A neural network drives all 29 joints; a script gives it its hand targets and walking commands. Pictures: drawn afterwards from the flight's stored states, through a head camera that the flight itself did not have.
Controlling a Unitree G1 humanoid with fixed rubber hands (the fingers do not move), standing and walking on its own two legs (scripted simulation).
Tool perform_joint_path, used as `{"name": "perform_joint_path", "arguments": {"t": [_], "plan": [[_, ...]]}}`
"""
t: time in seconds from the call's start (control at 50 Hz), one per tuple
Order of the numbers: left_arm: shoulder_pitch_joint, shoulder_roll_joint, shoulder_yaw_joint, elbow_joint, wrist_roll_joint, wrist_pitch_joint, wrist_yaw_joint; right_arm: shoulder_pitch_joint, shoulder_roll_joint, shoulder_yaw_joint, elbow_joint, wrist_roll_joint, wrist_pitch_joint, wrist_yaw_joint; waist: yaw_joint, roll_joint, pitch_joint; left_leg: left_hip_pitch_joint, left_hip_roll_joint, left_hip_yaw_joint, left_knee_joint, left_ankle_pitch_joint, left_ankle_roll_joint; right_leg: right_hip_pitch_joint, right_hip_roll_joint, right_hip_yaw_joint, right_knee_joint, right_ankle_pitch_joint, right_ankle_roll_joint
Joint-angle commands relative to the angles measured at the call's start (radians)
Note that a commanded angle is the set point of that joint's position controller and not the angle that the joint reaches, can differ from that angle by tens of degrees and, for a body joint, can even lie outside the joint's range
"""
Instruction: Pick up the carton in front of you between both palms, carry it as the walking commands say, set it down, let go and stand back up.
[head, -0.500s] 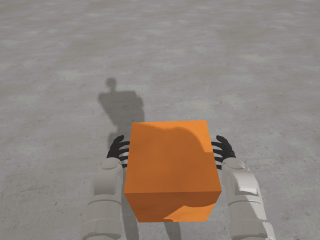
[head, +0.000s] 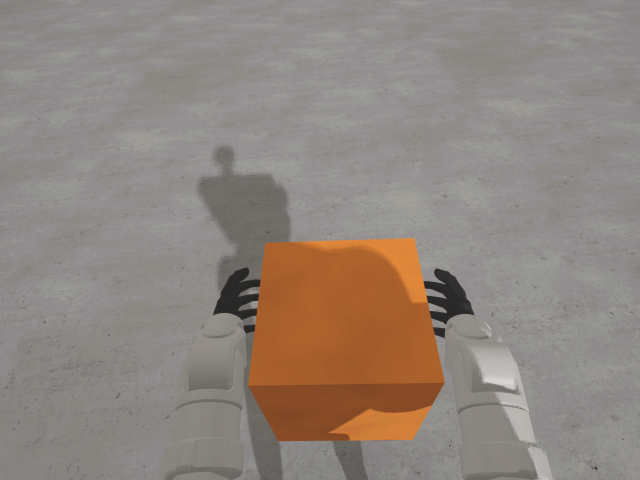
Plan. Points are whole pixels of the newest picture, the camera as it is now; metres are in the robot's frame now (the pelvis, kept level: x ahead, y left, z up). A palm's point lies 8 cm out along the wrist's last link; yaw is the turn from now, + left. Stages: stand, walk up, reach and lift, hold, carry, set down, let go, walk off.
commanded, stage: hold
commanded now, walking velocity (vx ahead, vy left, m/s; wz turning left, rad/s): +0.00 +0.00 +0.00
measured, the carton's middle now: (342, 345) +0.30 +0.00 -0.04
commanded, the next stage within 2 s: set down in 0.40 s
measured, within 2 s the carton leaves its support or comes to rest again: neither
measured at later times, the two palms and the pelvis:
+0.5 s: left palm (221, 341) +0.26 +0.15 +0.05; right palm (460, 324) +0.28 -0.15 +0.05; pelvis -0.02 -0.03 +0.00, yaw +5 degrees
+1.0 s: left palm (254, 362) +0.31 +0.14 -0.12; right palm (434, 354) +0.33 -0.16 -0.12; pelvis -0.04 -0.02 -0.05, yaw +6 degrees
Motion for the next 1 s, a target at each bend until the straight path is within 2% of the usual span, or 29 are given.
{"name": "perform_joint_path", "arguments": {"t": [0.0,0.02,0.04,0.08,0.14,0.2,0.42,0.5,0.56,0.6,0.68,0.72,0.76,0.84,0.92,0.98], "plan": [[-0.390,-0.917,-0.494,-0.055,-0.225,-0.038,-0.229,-0.440,0.912,0.528,-0.095,0.247,-0.049,0.241,0.008,0.016,-0.231,0.078,-0.074,-0.221,-0.117,0.414,-0.007,0.286,0.132,0.184,-0.053,0.313,-0.019],[-0.387,-0.910,-0.495,-0.041,-0.227,-0.041,-0.226,-0.439,0.906,0.523,-0.093,0.247,-0.052,0.237,0.003,0.017,-0.230,0.087,-0.077,-0.220,-0.125,0.408,-0.007,0.292,0.134,0.185,-0.050,0.321,-0.016],[-0.359,-0.896,-0.477,-0.026,-0.210,-0.043,-0.218,-0.449,0.890,0.522,-0.104,0.257,-0.054,0.243,0.020,0.048,-0.219,0.155,-0.081,-0.220,-0.141,0.358,-0.005,0.240,0.138,0.177,-0.050,0.275,-0.008],[-0.394,-0.901,-0.477,-0.023,-0.210,-0.045,-0.220,-0.470,0.901,0.531,-0.088,0.253,-0.056,0.246,0.017,0.017,-0.205,0.137,-0.083,-0.211,-0.137,0.336,-0.012,0.245,0.143,0.177,-0.068,0.228,-0.005],[-0.431,-0.911,-0.494,-0.016,-0.228,-0.044,-0.234,-0.461,0.903,0.500,-0.051,0.233,-0.058,0.243,-0.009,0.011,-0.182,0.119,-0.081,-0.210,-0.146,0.270,-0.016,0.252,0.143,0.176,-0.077,0.172,-0.010],[-0.462,-0.918,-0.483,0.014,-0.228,-0.042,-0.251,-0.473,0.918,0.474,-0.016,0.217,-0.057,0.246,-0.018,0.009,-0.153,0.084,-0.080,-0.207,-0.156,0.187,-0.013,0.252,0.136,0.177,-0.088,0.116,-0.016],[-0.567,-0.950,-0.414,0.120,-0.203,-0.053,-0.289,-0.612,0.978,0.455,0.072,0.220,-0.054,0.289,0.005,-0.015,-0.123,-0.005,-0.087,-0.194,-0.166,-0.021,0.011,0.256,0.110,0.178,-0.104,-0.061,-0.005],[-0.709,-0.940,-0.331,0.233,-0.159,-0.085,-0.312,-0.730,0.998,0.374,0.193,0.190,-0.072,0.296,0.003,-0.033,-0.090,-0.050,-0.093,-0.177,-0.125,-0.122,0.022,0.213,0.095,0.193,-0.103,-0.219,-0.001],[-0.816,-0.915,-0.212,0.369,-0.093,-0.127,-0.317,-0.820,0.982,0.257,0.327,0.133,-0.108,0.291,-0.006,-0.046,-0.063,-0.089,-0.101,-0.171,-0.072,-0.163,0.026,0.163,0.082,0.211,-0.088,-0.311,-0.003],[-0.850,-0.880,-0.125,0.441,-0.042,-0.154,-0.302,-0.856,0.937,0.167,0.393,0.084,-0.132,0.268,-0.012,-0.039,-0.038,-0.114,-0.103,-0.171,-0.039,-0.175,0.027,0.133,0.079,0.216,-0.072,-0.338,-0.006],[-0.818,-0.777,0.045,0.520,0.073,-0.203,-0.241,-0.835,0.790,-0.008,0.465,-0.034,-0.186,0.218,-0.024,-0.018,0.000,-0.219,-0.104,-0.178,0.009,-0.157,0.025,0.067,0.096,0.203,-0.007,-0.266,-0.008],[-0.774,-0.719,0.096,0.526,0.112,-0.238,-0.215,-0.793,0.712,-0.065,0.473,-0.081,-0.230,0.204,-0.028,-0.011,-0.018,-0.267,-0.109,-0.181,0.033,-0.117,0.019,0.016,0.110,0.186,0.044,-0.170,-0.008],[-0.733,-0.684,0.104,0.520,0.121,-0.291,-0.198,-0.749,0.662,-0.079,0.463,-0.102,-0.290,0.195,-0.036,-0.010,-0.072,-0.317,-0.116,-0.181,0.071,-0.047,0.007,-0.033,0.120,0.176,0.099,-0.047,-0.007],[-0.716,-0.720,0.014,0.489,0.085,-0.441,-0.184,-0.735,0.679,0.001,0.428,-0.078,-0.445,0.194,-0.041,-0.008,-0.248,-0.411,-0.141,-0.177,0.169,0.107,-0.013,-0.123,0.138,0.177,0.209,0.141,0.004],[-0.757,-0.814,-0.163,0.460,0.006,-0.578,-0.163,-0.807,0.762,0.173,0.415,0.001,-0.583,0.205,-0.036,-0.003,-0.526,-0.489,-0.156,-0.185,0.305,0.210,-0.029,-0.234,0.153,0.169,0.363,0.236,0.010],[-0.793,-0.878,-0.310,0.403,-0.062,-0.632,-0.140,-0.835,0.808,0.300,0.387,0.070,-0.639,0.210,-0.045,0.000,-0.797,-0.534,-0.161,-0.187,0.415,0.305,-0.040,-0.289,0.162,0.167,0.482,0.334,0.014]]}}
